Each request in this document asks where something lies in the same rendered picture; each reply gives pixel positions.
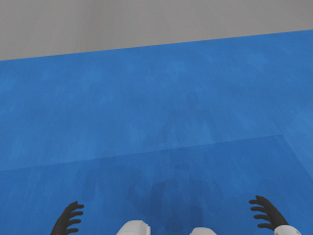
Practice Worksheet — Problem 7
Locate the robot left thigh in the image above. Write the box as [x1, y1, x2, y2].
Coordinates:
[116, 220, 151, 235]

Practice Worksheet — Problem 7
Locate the robot right forearm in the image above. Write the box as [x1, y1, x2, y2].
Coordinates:
[274, 225, 301, 235]

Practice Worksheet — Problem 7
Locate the robot right hand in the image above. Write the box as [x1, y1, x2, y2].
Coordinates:
[248, 195, 289, 231]

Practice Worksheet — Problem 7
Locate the robot left hand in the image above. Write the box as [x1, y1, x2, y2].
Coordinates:
[50, 201, 84, 235]

